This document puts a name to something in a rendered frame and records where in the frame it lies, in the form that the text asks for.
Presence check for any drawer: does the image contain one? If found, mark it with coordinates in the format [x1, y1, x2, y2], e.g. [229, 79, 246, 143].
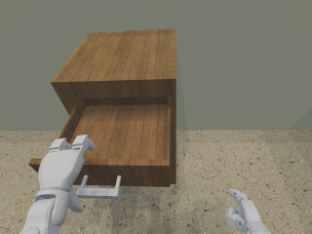
[28, 97, 171, 187]

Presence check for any robot left hand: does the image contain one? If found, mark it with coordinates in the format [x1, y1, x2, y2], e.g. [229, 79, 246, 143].
[38, 135, 96, 213]

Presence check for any cabinet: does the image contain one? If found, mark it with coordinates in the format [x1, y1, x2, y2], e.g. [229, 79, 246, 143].
[51, 28, 176, 184]

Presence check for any handle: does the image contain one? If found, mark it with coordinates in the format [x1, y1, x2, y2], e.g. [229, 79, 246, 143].
[76, 175, 122, 200]

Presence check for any right robot forearm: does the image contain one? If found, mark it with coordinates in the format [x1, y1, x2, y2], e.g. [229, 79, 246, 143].
[245, 220, 271, 234]

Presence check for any left robot forearm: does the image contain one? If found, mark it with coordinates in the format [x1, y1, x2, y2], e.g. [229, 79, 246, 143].
[20, 188, 70, 234]

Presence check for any robot right hand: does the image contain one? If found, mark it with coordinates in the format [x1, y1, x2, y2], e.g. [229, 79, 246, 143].
[225, 188, 262, 232]

